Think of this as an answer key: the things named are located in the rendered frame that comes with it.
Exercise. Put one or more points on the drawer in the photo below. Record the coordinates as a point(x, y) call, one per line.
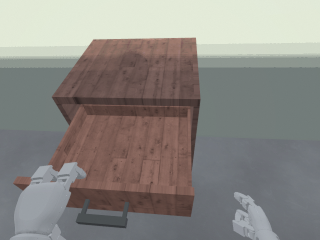
point(139, 154)

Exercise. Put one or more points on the right robot hand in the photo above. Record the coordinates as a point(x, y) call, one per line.
point(248, 224)

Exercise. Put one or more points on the robot right forearm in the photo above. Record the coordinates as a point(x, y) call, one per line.
point(265, 235)

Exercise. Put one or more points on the handle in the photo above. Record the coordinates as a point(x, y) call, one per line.
point(102, 220)

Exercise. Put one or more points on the left robot hand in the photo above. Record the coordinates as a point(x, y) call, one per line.
point(42, 203)

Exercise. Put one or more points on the cabinet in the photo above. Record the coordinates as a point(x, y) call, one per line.
point(134, 72)

